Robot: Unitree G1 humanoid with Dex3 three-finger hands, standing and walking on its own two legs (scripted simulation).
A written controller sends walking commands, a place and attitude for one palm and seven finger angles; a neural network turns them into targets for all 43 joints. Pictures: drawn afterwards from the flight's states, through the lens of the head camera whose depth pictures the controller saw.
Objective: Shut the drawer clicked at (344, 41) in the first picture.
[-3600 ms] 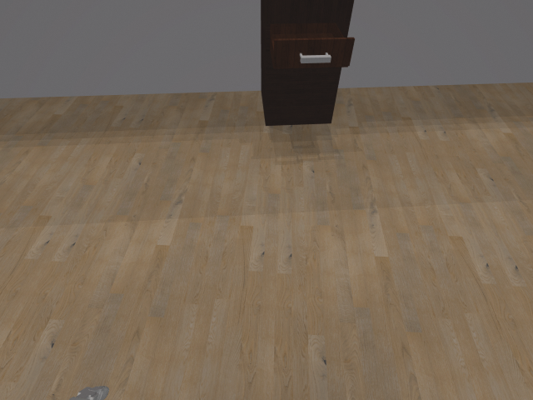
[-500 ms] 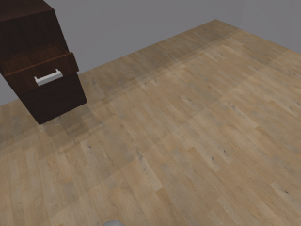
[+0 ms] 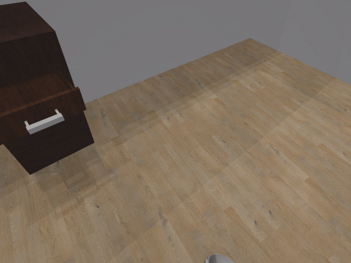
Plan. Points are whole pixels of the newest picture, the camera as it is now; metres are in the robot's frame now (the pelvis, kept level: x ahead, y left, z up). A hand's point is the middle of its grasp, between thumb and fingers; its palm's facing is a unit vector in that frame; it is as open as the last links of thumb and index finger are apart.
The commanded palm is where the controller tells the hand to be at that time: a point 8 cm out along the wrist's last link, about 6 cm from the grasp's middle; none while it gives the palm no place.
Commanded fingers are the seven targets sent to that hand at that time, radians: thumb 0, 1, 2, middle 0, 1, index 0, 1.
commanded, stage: walk to a spot facing it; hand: left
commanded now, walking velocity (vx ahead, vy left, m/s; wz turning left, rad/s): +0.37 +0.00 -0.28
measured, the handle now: (44, 120) +0.68 +0.63 -0.23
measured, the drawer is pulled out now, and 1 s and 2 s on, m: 0.20 0.20 0.20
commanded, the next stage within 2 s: turn to face it in 0.54 s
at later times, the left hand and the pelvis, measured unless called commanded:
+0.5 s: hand (145, 212) +0.29 +0.11 -0.17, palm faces +0.01 -0.97 -0.22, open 7.1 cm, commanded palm none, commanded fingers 0.00 0.90 0.90 -0.20 -0.30 -0.20 -0.30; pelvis +0.22 -0.08 -0.01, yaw -2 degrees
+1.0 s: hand (126, 193) +0.35 +0.18 -0.19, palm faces +0.27 -0.94 -0.21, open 7.3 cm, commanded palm none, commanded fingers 0.00 0.90 0.90 -0.20 -0.30 -0.20 -0.30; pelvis +0.36 -0.02 -0.01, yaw +12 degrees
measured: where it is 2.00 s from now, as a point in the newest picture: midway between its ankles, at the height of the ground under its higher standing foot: (187, 238)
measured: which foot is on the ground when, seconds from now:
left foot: down 0.00-0.26, up 0.28-0.78, down 0.80-1.00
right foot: up 0.00-0.24, down 0.26-0.80, up 0.82-1.00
